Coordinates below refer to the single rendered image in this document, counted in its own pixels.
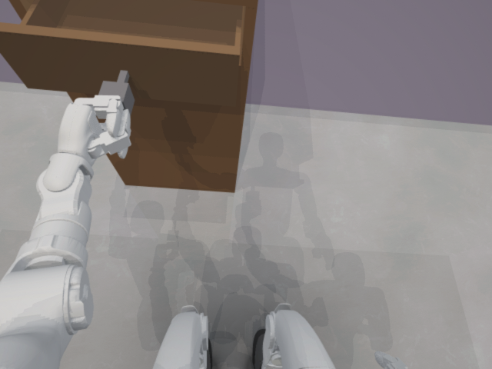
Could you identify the robot left hand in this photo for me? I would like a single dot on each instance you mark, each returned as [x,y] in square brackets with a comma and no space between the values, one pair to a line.
[79,126]

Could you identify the robot right hand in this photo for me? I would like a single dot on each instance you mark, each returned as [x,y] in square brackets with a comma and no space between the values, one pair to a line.
[389,362]

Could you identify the right robot shin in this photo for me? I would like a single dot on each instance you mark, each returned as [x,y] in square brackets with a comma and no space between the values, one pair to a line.
[273,360]

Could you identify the cabinet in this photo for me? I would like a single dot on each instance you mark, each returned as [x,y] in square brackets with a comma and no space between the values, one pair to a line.
[184,145]

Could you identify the robot left forearm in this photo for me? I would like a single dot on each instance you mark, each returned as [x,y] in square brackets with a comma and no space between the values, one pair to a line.
[61,230]

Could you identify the left robot upper arm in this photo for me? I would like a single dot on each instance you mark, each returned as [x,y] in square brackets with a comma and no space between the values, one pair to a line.
[40,311]

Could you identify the handle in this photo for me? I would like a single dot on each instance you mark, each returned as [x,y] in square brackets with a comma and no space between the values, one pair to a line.
[121,88]

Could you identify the drawer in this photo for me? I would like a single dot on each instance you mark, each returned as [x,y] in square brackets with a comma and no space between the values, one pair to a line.
[173,50]

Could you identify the left robot thigh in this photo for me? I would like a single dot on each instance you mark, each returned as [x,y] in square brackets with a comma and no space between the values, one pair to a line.
[186,338]

